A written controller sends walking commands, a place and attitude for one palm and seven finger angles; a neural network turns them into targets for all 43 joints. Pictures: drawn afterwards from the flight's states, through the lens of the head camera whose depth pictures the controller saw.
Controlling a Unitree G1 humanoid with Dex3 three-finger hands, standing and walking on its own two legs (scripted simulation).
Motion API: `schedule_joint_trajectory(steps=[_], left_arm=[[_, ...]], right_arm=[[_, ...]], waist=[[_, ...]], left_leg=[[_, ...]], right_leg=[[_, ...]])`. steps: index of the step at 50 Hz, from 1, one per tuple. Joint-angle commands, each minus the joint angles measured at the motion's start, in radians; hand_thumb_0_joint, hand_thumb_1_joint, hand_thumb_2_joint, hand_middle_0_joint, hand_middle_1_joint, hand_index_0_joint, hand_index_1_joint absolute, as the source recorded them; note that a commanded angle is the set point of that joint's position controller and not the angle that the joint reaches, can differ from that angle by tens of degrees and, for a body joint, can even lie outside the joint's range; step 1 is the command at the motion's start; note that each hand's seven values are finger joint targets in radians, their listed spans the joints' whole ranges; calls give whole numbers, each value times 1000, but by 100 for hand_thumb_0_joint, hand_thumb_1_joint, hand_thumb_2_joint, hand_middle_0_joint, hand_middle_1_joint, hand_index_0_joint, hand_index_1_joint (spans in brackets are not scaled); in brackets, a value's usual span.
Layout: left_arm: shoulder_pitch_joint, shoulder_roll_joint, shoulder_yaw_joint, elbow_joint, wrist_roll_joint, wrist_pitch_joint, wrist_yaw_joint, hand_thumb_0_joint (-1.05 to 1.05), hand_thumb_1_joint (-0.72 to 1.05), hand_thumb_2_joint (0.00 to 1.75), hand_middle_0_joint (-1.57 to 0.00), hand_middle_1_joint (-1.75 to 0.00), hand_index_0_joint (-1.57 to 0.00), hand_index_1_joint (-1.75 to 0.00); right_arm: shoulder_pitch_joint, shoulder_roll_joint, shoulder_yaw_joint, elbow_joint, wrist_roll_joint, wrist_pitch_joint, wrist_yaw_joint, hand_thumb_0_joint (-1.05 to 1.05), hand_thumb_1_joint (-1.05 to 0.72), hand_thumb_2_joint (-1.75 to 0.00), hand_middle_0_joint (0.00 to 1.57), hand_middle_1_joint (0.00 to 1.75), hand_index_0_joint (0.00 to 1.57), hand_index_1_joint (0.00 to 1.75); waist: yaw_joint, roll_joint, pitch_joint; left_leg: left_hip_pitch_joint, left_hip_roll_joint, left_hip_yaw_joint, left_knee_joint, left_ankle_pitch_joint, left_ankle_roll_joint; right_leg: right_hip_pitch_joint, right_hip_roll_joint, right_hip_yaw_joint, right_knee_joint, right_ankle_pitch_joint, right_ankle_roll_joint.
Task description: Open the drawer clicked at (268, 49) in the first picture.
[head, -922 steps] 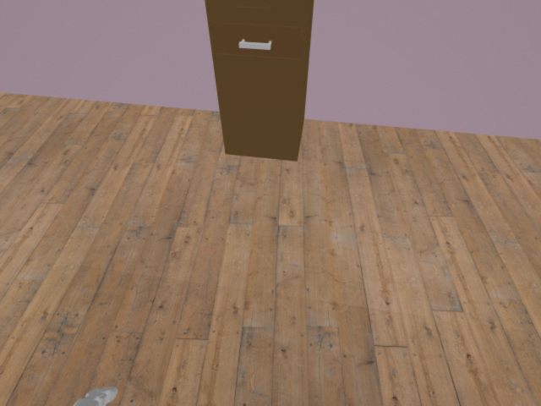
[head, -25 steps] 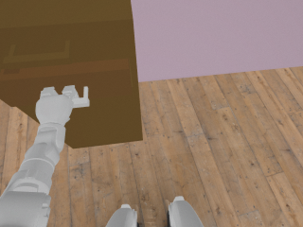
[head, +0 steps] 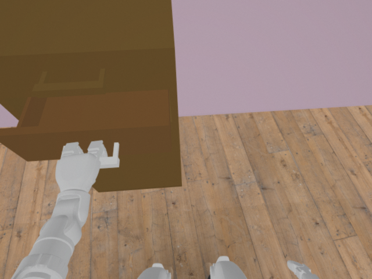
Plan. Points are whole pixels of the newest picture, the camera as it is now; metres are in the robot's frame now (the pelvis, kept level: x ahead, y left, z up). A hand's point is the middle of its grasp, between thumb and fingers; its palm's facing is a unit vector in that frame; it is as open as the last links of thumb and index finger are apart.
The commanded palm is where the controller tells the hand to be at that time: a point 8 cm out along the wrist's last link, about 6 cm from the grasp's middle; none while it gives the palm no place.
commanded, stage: pull the drawer open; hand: left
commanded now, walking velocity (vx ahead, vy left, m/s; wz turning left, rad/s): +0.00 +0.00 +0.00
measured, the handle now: (89, 156) +0.39 +0.25 -0.03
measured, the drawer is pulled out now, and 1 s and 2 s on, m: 0.10 0.22 0.30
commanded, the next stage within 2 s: open the thumb to release the handle in 1.72 s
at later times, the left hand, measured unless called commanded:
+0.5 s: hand (85, 203) +0.28 +0.24 -0.06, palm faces -0.05 -0.04 -1.00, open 5.2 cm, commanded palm +0.25 +0.24 +0.00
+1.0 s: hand (81, 230) +0.23 +0.24 -0.06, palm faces -0.05 -0.04 -1.00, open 5.3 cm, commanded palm +0.19 +0.23 +0.00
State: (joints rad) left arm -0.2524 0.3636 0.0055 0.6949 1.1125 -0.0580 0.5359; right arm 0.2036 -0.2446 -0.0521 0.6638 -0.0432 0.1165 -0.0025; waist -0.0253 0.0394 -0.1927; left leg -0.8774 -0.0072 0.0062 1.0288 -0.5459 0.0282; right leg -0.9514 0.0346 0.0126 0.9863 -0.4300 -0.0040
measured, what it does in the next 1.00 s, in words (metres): stands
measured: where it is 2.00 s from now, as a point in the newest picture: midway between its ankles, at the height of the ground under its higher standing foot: outside the picture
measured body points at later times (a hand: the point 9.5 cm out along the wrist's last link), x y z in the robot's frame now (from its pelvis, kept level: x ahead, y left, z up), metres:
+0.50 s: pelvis -0.01 -0.01 +0.00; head +0.07 -0.02 +0.44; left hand +0.28 +0.24 +0.00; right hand +0.13 -0.26 -0.13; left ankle -0.04 +0.10 -0.67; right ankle +0.01 -0.12 -0.67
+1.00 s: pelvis -0.01 -0.02 +0.00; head +0.06 -0.03 +0.44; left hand +0.22 +0.23 +0.00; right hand +0.17 -0.26 -0.12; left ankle -0.04 +0.10 -0.67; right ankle +0.01 -0.12 -0.67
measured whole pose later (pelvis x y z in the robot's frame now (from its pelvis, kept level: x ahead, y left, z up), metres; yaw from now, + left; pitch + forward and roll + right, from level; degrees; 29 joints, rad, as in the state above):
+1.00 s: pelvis -0.01 -0.02 +0.00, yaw +1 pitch +18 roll +1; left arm 0.17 0.31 -0.02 0.35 1.11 0.01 0.58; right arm 0.14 -0.23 -0.03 0.62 -0.05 0.05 -0.02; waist 0.01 0.03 -0.19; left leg -0.83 -0.01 0.01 1.06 -0.55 0.01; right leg -0.92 0.03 0.01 1.05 -0.45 -0.03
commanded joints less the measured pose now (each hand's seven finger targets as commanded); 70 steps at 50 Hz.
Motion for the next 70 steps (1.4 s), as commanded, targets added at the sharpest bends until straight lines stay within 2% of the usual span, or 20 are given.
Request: schedule_joint_trajectory(steps=[1,4,8,16,20,22,26,27,29,34,36,38,39,46,56,58,61,66,69,70], left_arm=[[-75,178,83,-198,-5,5,62,0,90,90,-40,-135,-40,-135],[-102,177,79,-206,0,9,74,0,90,90,-40,-135,-40,-135],[-113,203,96,-229,6,19,83,0,90,90,-40,-135,-40,-135],[16,168,77,-285,-11,40,76,0,90,90,-40,-135,-40,-135],[125,163,88,-324,-17,36,70,0,90,90,-40,-135,-40,-135],[133,133,61,-348,-13,30,73,0,90,90,-40,-135,-40,-135],[186,158,95,-379,-8,26,90,0,90,90,-40,-135,-40,-135],[187,137,76,-379,-6,28,92,0,90,90,-40,-135,-40,-135],[168,164,96,-396,1,28,100,0,90,90,-40,-135,-40,-135],[206,143,80,-436,10,43,114,0,90,90,-40,-135,-40,-135],[214,130,68,-441,4,52,114,0,90,90,-40,-135,-40,-135],[267,128,77,-463,-9,60,111,0,90,90,-40,-135,-40,-135],[262,123,63,-463,-4,62,109,0,90,90,-40,-135,-40,-135],[380,90,41,-537,-5,58,101,0,90,90,-40,-135,-40,-135],[602,99,75,-649,2,39,119,0,90,90,-40,-135,-40,-135],[647,86,67,-677,-2,39,124,0,90,90,-40,-135,-40,-135],[671,80,63,-702,1,36,129,0,90,90,-40,-135,-40,-135],[724,118,119,-716,-6,17,134,0,90,90,-40,-135,-40,-135],[768,132,141,-740,-8,6,138,0,90,90,-40,-135,-40,-135],[792,127,140,-734,-8,4,137,0,90,90,-40,-135,-40,-135]], right_arm=[[42,-137,-52,-84,2,-29,-12,0,-90,-90,20,30,20,30],[31,-140,-50,-82,0,-35,-14,0,-90,-90,20,30,20,30],[16,-142,-50,-81,-2,-43,-21,0,-90,-90,20,30,20,30],[-15,-132,-47,-106,6,-59,-28,0,-90,-90,20,30,20,30],[-34,-128,-43,-123,6,-68,-29,0,-90,-90,20,30,20,30],[-38,-124,-43,-128,7,-76,-27,0,-90,-90,20,30,20,30],[-55,-126,-40,-131,2,-84,-25,0,-90,-90,20,30,20,30],[-55,-124,-40,-132,2,-87,-25,0,-90,-90,20,30,20,30],[-65,-127,-38,-130,1,-88,-26,0,-90,-90,20,30,20,30],[-78,-123,-41,-135,-2,-93,-27,0,-90,-90,20,30,20,30],[-84,-121,-40,-136,0,-96,-28,0,-90,-90,20,30,20,30],[-91,-123,-39,-145,0,-99,-28,0,-90,-90,20,30,20,30],[-96,-118,-37,-145,3,-99,-30,0,-90,-90,20,30,20,30],[-117,-111,-30,-172,-2,-112,-29,0,-90,-90,20,30,20,30],[-148,-102,-24,-200,-12,-112,-15,0,-90,-90,20,30,20,30],[-153,-103,-23,-206,-15,-114,-8,0,-90,-90,20,30,20,30],[-160,-101,-24,-207,-20,-111,-5,0,-90,-90,20,30,20,30],[-172,-98,-21,-209,-24,-113,-12,0,-90,-90,20,30,20,30],[-182,-94,-16,-216,-25,-111,-15,0,-90,-90,20,30,20,30],[-177,-91,-17,-218,-24,-112,-15,0,-90,-90,20,30,20,30]], waist=[[24,-1,-354],[10,-19,-325],[22,4,-347],[37,-30,-343],[54,-12,-330],[42,-18,-307],[48,-31,-295],[43,-22,-275],[44,-16,-275],[49,11,-295],[43,-14,-281],[54,-18,-296],[47,-28,-282],[56,-32,-273],[79,-11,-248],[77,8,-248],[71,-17,-244],[80,-56,-233],[94,-23,-253],[95,-21,-233]], left_leg=[[202,-7,0,-94,546,-5],[179,-11,-1,-88,482,-2],[177,-18,0,-89,450,-2],[185,-19,5,-104,422,-2],[189,-21,8,-108,424,-2],[187,-21,7,-109,406,-3],[175,-21,7,-103,383,-3],[171,-22,8,-103,367,-3],[167,-23,5,-100,356,-3],[199,-23,4,-95,368,-8],[194,-24,4,-94,357,-7],[195,-25,1,-98,364,-7],[195,-24,2,-98,351,-7],[202,-24,6,-97,356,-5],[186,-28,6,-73,371,-10],[195,-25,3,-65,397,-10],[192,-25,3,-50,392,-10],[148,-32,5,-35,338,-8],[151,-36,8,-27,346,-9],[143,-35,8,-26,334,-9]], right_leg=[[312,4,-34,-62,455,-44],[287,4,-33,-63,412,-43],[290,2,-32,-54,381,-47],[319,2,-26,-72,366,-43],[331,1,-22,-73,373,-47],[315,2,-25,-76,355,-46],[302,2,-22,-71,332,-47],[293,1,-23,-74,319,-47],[279,-1,-23,-67,299,-47],[262,-1,-28,-58,288,-50],[264,1,-26,-66,288,-47],[285,1,-29,-63,295,-49],[275,-1,-27,-66,285,-46],[285,-2,-21,-70,298,-48],[276,-2,-9,-42,329,-54],[267,-3,-18,-32,346,-57],[252,-2,-10,-24,350,-53],[258,-6,8,-19,337,-49],[257,-8,13,-6,343,-53],[256,-8,8,-10,333,-52]])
